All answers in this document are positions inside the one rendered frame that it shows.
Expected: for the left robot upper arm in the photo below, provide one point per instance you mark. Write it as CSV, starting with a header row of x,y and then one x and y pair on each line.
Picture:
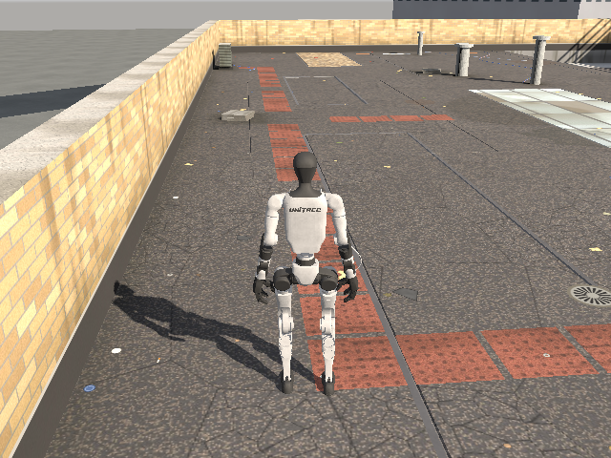
x,y
275,202

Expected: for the robot head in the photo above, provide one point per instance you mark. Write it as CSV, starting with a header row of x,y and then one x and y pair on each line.
x,y
305,164

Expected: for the left robot hand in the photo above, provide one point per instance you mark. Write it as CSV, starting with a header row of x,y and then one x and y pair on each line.
x,y
257,289

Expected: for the left robot forearm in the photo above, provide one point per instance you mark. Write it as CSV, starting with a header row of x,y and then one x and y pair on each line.
x,y
264,260

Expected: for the right robot upper arm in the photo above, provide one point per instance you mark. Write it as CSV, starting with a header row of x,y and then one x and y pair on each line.
x,y
335,203

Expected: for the robot right foot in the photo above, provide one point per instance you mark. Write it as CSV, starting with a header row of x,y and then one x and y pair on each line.
x,y
328,387

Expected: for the right robot hand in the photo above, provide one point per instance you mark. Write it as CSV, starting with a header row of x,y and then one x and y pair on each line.
x,y
353,287

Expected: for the right robot forearm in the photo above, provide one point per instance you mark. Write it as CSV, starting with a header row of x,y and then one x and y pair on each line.
x,y
345,252

